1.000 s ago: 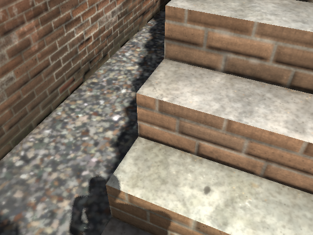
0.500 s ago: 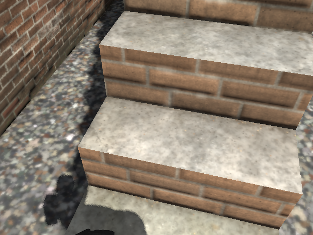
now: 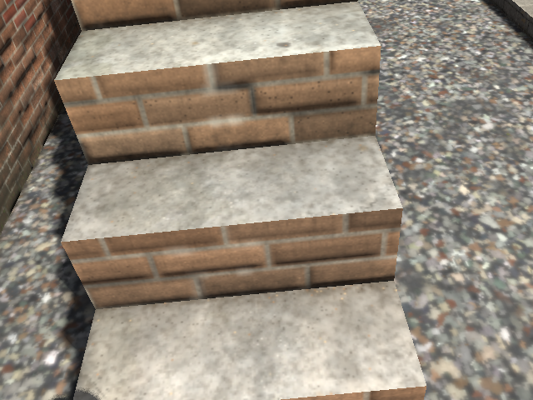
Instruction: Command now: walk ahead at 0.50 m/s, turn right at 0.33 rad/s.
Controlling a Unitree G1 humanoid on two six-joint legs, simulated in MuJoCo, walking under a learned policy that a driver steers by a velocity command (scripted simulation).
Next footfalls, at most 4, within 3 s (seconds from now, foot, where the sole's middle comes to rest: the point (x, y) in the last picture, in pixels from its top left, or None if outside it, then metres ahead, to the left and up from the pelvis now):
0.12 left None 0.06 0.12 -0.77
0.42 right None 0.12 -0.13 -0.55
0.60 right None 0.09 -0.16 -0.77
0.90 left None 0.03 0.10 -0.77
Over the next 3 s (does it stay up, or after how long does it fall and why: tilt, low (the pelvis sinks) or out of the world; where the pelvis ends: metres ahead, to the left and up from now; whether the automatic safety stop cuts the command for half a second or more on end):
falls after 1.78 s (tilt)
